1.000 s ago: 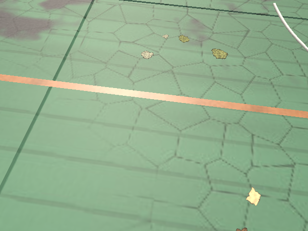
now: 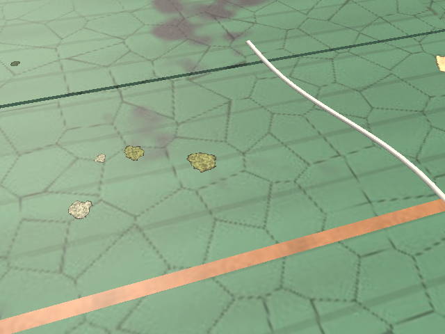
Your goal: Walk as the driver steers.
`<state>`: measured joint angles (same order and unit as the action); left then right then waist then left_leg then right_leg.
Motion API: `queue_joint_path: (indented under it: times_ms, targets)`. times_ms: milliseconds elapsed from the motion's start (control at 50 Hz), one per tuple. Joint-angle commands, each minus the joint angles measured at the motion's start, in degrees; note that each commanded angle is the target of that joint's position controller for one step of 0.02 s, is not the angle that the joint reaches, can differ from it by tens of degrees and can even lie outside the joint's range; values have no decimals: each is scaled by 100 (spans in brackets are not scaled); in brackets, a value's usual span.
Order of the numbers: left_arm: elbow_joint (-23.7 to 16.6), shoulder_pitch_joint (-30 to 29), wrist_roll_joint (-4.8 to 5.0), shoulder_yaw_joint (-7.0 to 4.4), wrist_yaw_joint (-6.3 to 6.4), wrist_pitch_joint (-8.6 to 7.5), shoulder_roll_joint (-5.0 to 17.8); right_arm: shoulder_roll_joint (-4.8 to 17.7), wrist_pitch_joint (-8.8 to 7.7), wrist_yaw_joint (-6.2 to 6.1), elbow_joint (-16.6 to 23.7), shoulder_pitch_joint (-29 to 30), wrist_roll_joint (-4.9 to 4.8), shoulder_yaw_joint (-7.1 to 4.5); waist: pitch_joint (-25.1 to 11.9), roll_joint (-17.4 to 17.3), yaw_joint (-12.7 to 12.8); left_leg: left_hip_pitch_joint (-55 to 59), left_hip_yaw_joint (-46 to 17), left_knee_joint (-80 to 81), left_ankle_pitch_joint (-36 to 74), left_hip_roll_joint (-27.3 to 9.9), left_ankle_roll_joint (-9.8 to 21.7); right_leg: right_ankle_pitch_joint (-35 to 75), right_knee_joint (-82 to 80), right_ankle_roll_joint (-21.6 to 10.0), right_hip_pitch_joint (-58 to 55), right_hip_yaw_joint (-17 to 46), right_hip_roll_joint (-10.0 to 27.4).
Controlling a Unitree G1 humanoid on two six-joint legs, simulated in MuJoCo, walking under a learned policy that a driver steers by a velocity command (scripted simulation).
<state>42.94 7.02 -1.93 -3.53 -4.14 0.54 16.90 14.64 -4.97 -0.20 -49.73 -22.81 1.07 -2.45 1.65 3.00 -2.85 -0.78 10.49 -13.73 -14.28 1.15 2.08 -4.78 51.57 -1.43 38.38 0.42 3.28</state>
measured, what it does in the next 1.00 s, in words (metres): walks ahead: right foot, then left foot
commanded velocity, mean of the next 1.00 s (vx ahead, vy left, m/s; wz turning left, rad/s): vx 0.50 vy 0.00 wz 0.00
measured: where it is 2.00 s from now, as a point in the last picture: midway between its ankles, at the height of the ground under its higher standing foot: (201, 179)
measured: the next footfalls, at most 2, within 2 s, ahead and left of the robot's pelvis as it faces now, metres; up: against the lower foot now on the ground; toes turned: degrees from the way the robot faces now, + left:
right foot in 0.18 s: +0.25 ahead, -0.11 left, +0.00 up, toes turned -11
left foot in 0.74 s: +0.58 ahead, -0.01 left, +0.00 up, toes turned -2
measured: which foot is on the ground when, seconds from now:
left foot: down 0.00-0.20, up 0.22-0.72, down 0.74-1.00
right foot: up 0.00-0.16, down 0.18-0.76, up 0.78-1.00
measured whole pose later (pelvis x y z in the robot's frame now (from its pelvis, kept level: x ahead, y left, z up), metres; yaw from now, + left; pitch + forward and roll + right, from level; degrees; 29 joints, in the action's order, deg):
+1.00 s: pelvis +0.56 -0.05 +0.00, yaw +4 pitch +1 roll +0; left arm 43.2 8.8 -2.8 -0.6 -0.8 -2.2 15.2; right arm 15.9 -2.2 0.9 -49.3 -20.7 0.0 -3.7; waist 2.3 1.8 -1.2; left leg -8.5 -3.5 -19.1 -10.8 8.6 7.5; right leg -12.3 55.7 2.4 36.2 3.3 6.5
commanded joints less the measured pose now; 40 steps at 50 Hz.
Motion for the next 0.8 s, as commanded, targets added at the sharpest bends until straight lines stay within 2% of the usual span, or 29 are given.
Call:
queue_joint_path:
  times_ms: [20, 60, 100, 140, 160, 180, 200, 220, 240, 260, 280, 300, 340, 360, 400, 460, 520, 620, 640, 680, 700, 720, 740, 760, 780, 800]
  targets:
    - [-582, -712, -3, 98, -85, -89, 26, 730, -82, -22, 278, 105, -7, -148, 287, -771, 22, -157, -347, 490, 2357, -1459, 514, 378, -850, -102, -128, -355, 0]
    - [-691, -937, -23, 115, -96, -91, 53, 805, -39, -50, 170, -77, -2, -170, 343, -757, -31, 171, -189, 334, 2719, -1561, 462, 133, -1240, -253, -241, -541, -63]
    - [-736, -939, -54, 101, -61, -89, 109, 901, 33, -87, 84, -167, 11, -185, 264, -799, 25, 490, 34, -142, 3933, -1618, 385, -357, -1520, -460, -561, -754, -287]
    - [-618, -423, -85, 32, 15, -104, 238, 1095, 126, -127, 19, -214, 22, -221, -131, -929, 290, 679, 234, -1282, 5652, -1653, 338, -984, -1681, -729, -1344, -942, -711]
    - [-423, 262, -106, -48, 67, -151, 366, 1154, 177, -136, 26, -205, 6, -228, -546, -875, 584, 451, 308, -2309, 5653, -1639, 300, -1025, -1958, -904, -2209, -898, -911]
    - [-98, 1283, -160, -191, 159, -187, 642, 1130, 195, -129, 132, -105, 11, -213, -1105, -547, 1060, -484, 381, -3799, 4500, -1519, 134, -997, -2305, -1151, -3684, -388, -711]
    - [-105, 1489, -142, -362, 259, -167, 1302, 455, 161, -27, 509, -337, -24, -61, -1760, 700, 810, -2785, 343, -5768, -13, -864, -168, -1527, -2433, -1750, -5580, 2194, 1073]
    - [-268, 1626, 53, -420, 300, -103, 1516, 784, 117, 16, 798, 159, 14, -139, -2163, 610, 984, -3962, -715, -6883, -1788, -27, -324, -969, -3325, -2282, -5970, 4512, 1790]
    - [-121, 1494, 115, -393, 354, -67, 1355, 863, 82, 37, 934, 783, 21, -156, -1290, -15, 981, -4505, -1205, -6792, -1109, -434, -261, -383, -3401, -2069, -5513, 3406, 1510]
    - [-66, 1219, 157, -318, 389, -89, 1052, 746, 17, 41, 928, 762, -27, -96, -625, -162, 718, -4292, -1155, -6255, -618, -647, -240, 300, -3465, -1876, -4606, 2677, 1308]
    - [-65, 932, 140, -236, 406, -133, 777, 696, 32, 37, 794, 598, -6, -91, -301, -368, 409, -3857, -1151, -5725, -479, -818, -245, 913, -3556, -1597, -3915, 2091, 968]
    - [-78, 724, 165, -173, 417, -183, 609, 662, 130, 43, 727, 403, 91, -81, -200, -319, 176, -3421, -1162, -5447, -469, -883, -297, 1336, -3639, -1471, -3399, 1698, 708]
    - [-26, 728, 163, -76, 376, -335, 389, 533, 318, 113, 543, 56, 166, -58, -388, -209, 28, -2929, -1038, -5158, -353, -878, -344, 1819, -3819, -1394, -3078, 1247, 544]
    - [77, 849, 172, -76, 358, -392, 415, 471, 357, 150, 514, 55, 149, -52, -352, -171, 17, -2921, -984, -4985, -182, -872, -350, 1877, -3941, -1357, -3001, 1074, 494]
    - [222, 1082, 153, -95, 337, -457, 521, 436, 392, 187, 586, 447, 99, -53, -126, -91, 143, -3235, -945, -4624, 301, -920, -326, 1732, -4186, -1226, -3018, 875, 472]
    - [372, 1354, 136, -69, 335, -493, 509, 467, 395, 204, 722, 1089, 42, -67, 118, -57, 375, -3765, -1006, -3992, 945, -898, -244, 1612, -4369, -969, -3389, 612, 469]
    - [481, 1495, 98, -33, 370, -543, 484, 400, 360, 234, 800, 1493, -1, -43, 247, -37, 520, -3892, -1110, -3366, 1396, -667, -132, 1647, -4461, -822, -3725, 285, 540]
    - [738, 1731, 55, 38, 502, -562, 427, 319, 306, 305, 1021, 2113, 55, 18, 484, -82, 664, -3849, -764, -2373, 1371, -352, 126, 2444, -4362, -699, -4433, -180, 775]
    - [776, 1708, 44, 48, 530, -558, 453, 308, 299, 310, 1040, 2094, 63, 23, 449, -50, 613, -3656, -642, -2199, 1178, -251, 215, 2991, -4173, -645, -4544, -285, 812]
    - [818, 1605, 17, 35, 589, -551, 616, 379, 306, 272, 967, 1742, 62, -13, 150, 143, 401, -2997, -333, -2078, 600, 108, 448, 4999, -3376, -521, -4752, -489, 850]
    - [827, 1561, -9, 15, 615, -521, 712, 476, 297, 246, 855, 1310, 71, -57, -124, 232, 200, -2545, -246, -2033, 288, 304, 583, 5773, -2659, -485, -4820, -570, 867]
    - [813, 1515, -26, -3, 624, -477, 795, 613, 259, 218, 649, 598, 92, -130, -518, 236, -102, -1765, -301, -1776, 203, 448, 739, 5752, -1630, -466, -4652, -643, 846]
    - [705, 1344, 16, 3, 626, -473, 840, 855, 221, 171, 407, -314, 176, -245, -978, 22, -585, -379, -858, -1406, 356, 145, 1023, 4543, -212, -381, -3713, -798, 723]
    - [360, 1579, 176, 119, 538, -543, 382, 1659, 258, 85, 390, -809, 224, -491, -1676, -1232, -521, 1499, -3446, -1368, 396, -1537, 1922, 1144, 2246, -88, -1535, -984, -162]
    - [267, 1399, 59, 74, 480, -589, 508, 1556, 296, 124, 397, -486, -33, -471, -1945, -1201, -304, 1906, -5495, -581, 1062, -2109, 2352, -2404, 3238, -62, -228, -8, -887]
    - [139, 1000, 8, 96, 432, -631, 494, 1426, 323, 122, 397, -119, -139, -454, -1116, -668, -190, 1242, -4586, -470, 729, -1907, 2152, -1892, 3128, -108, 216, 477, -390]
